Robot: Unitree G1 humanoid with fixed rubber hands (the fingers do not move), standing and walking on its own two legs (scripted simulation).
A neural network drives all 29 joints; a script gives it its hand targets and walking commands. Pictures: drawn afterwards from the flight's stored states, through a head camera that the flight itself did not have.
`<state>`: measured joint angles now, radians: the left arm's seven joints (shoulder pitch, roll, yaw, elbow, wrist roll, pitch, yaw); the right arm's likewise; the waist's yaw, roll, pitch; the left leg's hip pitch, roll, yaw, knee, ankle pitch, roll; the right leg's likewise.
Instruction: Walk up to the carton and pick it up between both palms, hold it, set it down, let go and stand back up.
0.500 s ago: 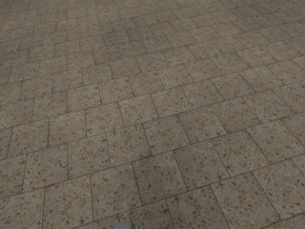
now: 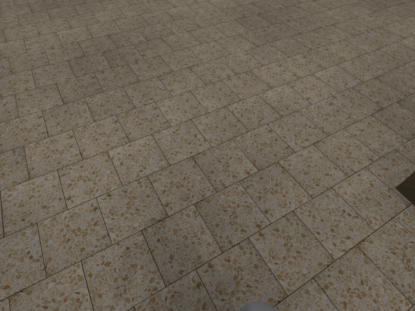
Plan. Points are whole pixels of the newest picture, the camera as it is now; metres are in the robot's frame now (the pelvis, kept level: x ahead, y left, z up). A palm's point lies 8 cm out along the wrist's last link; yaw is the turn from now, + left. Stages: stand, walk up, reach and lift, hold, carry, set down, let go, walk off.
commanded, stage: walk up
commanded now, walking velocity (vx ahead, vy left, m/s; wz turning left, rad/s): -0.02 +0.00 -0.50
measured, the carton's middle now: out of the picture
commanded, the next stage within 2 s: none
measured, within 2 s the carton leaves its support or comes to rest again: neither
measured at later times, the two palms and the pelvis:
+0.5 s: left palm out of the picture +0.07 +0.19 -0.12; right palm out of the picture +0.01 -0.33 -0.11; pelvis -0.04 -0.04 +0.01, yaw -12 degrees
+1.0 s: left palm out of the picture +0.11 +0.18 -0.13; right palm out of the picture -0.16 -0.25 -0.14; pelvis -0.08 -0.02 +0.00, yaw -30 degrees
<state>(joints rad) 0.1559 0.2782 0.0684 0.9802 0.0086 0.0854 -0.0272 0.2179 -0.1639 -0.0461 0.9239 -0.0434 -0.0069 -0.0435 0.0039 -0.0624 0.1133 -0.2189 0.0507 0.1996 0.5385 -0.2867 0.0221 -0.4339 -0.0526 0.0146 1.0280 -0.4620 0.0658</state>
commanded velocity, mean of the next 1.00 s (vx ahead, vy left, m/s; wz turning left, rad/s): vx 0.00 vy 0.00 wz -0.50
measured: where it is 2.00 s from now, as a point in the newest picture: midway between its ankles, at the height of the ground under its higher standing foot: outside the picture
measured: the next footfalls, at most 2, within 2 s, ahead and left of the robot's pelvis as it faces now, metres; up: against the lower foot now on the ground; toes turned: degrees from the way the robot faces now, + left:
right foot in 0.10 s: +0.02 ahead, -0.13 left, +0.00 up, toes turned -9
left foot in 0.64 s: -0.01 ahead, +0.08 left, +0.00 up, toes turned -17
